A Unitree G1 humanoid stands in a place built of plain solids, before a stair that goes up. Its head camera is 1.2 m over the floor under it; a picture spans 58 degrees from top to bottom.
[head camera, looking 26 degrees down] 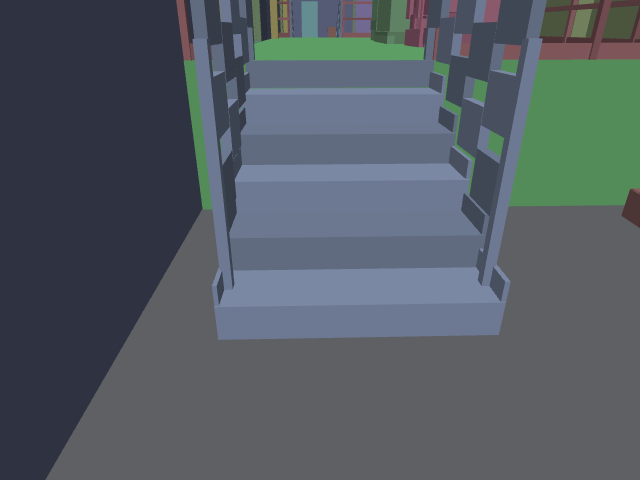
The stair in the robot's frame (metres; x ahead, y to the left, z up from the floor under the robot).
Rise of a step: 0.17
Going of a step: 0.30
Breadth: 1.22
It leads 2 degrees to the left of straight ahead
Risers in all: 6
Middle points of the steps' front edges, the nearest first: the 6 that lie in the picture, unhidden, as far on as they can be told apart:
1.50 -0.17 0.17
1.80 -0.16 0.34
2.10 -0.16 0.51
2.40 -0.15 0.68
2.70 -0.14 0.85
3.00 -0.13 1.02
